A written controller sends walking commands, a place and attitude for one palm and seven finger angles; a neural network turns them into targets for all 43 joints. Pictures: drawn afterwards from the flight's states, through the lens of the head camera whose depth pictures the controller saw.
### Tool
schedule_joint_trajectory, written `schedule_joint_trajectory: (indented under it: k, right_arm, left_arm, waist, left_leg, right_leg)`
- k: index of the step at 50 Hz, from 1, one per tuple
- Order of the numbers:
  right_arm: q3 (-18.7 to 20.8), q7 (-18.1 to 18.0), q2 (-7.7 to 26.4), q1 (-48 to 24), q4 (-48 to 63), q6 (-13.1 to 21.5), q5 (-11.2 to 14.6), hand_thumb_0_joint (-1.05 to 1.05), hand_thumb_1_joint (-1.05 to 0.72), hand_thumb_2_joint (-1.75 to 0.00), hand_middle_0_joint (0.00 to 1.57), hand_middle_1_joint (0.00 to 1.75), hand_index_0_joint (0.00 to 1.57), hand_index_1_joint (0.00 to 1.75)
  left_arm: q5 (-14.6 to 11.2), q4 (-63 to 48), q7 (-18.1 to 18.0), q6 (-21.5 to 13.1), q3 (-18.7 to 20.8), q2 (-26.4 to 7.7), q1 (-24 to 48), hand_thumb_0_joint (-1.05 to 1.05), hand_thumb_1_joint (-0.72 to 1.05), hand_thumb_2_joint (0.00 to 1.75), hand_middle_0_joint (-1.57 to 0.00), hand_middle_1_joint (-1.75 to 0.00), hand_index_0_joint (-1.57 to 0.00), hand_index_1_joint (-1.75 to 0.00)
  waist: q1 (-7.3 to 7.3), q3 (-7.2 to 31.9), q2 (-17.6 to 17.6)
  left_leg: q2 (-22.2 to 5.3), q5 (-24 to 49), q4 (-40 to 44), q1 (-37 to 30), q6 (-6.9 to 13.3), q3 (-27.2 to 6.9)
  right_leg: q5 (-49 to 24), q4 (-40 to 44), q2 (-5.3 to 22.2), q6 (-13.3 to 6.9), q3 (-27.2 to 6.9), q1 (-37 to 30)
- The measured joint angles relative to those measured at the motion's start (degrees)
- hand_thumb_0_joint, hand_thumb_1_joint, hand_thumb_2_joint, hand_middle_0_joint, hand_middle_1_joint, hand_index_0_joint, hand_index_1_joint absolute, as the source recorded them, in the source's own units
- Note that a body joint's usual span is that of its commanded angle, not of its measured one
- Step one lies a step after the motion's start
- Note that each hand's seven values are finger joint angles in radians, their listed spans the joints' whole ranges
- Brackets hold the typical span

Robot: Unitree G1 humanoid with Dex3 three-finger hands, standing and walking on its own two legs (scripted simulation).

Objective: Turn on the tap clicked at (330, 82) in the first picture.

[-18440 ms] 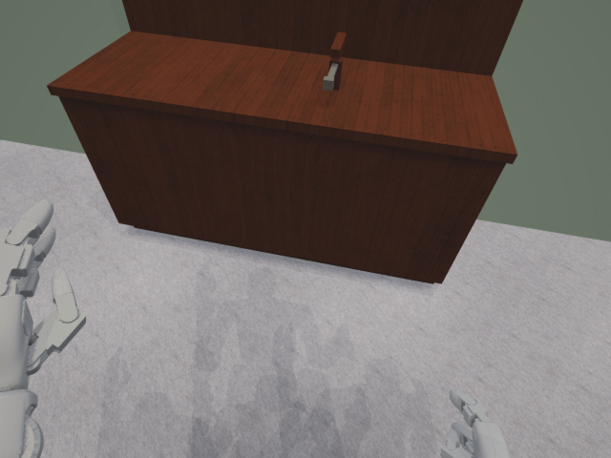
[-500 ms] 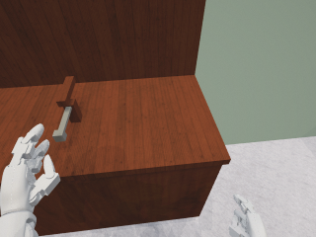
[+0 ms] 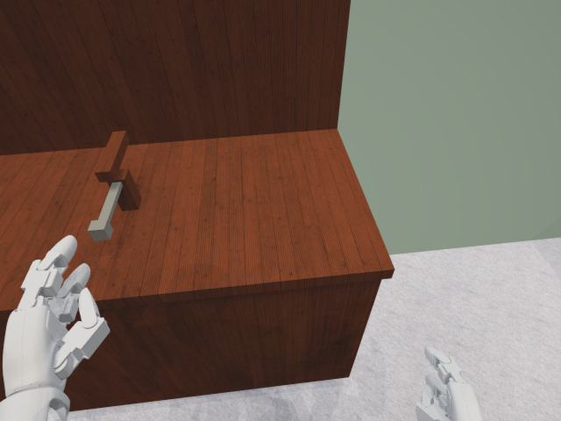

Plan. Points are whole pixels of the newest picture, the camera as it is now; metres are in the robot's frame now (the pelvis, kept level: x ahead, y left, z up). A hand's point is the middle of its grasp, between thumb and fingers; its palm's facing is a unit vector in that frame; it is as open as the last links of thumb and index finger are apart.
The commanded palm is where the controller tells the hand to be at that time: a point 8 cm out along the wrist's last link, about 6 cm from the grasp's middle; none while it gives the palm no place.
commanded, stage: turn the palm inward beside the body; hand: left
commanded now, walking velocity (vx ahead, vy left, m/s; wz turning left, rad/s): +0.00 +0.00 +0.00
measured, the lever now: (100, 230) +0.39 +0.38 +0.03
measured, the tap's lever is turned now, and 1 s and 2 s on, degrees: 0 0 0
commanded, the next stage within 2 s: reach beside the lever's end, fingers flat in 0.36 s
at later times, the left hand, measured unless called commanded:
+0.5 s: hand (106, 298) +0.21 +0.23 +0.13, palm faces +0.41 -0.90 -0.13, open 7.4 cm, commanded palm +0.16 +0.28 +0.14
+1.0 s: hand (96, 288) +0.24 +0.27 +0.10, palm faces +0.44 -0.89 -0.12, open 7.4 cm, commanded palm +0.20 +0.32 +0.11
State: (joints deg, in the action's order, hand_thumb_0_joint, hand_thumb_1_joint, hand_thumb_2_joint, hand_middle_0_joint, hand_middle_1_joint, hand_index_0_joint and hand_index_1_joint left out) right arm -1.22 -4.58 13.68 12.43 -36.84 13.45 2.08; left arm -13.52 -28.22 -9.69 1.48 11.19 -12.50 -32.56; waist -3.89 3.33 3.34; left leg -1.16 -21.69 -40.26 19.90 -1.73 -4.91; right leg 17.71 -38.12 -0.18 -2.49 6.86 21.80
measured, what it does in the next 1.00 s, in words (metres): stands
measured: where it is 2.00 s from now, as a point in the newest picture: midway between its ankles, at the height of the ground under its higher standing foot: outside the picture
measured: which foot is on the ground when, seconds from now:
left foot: down 0.00-1.00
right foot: down 0.00-1.00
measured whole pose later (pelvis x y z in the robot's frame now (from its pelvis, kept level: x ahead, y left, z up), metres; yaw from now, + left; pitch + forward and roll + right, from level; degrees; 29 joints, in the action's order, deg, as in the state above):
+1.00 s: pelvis +0.01 +0.02 +0.00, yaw -1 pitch +4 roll -1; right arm -1.5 -5.3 13.1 11.2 -39.1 12.8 1.7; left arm -14.2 -10.7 -6.3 -3.6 16.3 -13.9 -19.4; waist -2.9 2.5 2.2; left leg 0.1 -21.4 -38.9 21.3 -0.8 -3.6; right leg 17.3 -37.1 1.0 -1.1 5.5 23.6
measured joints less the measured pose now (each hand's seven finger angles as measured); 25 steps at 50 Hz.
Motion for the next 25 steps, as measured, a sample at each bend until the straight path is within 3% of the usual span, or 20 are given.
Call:
schedule_joint_trajectory:
  k: [25]
  right_arm:
    - [0.3,0.3,0.0,0.6,0.9,1.3,-0.5,0.01,-0.9,-0.9,0.21,0.3,0.2,0.3]
  left_arm:
    - [-0.5,-0.3,3.0,-1.9,0.9,0.4,-1.1,0.01,0.9,0.9,-0.2,-0.3,-0.2,-0.3]
  waist:
    - [-0.62,1.4,-0.1]
  left_leg:
    - [0.6,-1.8,1.4,-1.1,0.4,0.6]
  right_leg:
    - [2.1,0.6,0.6,0.9,-0.7,-0.7]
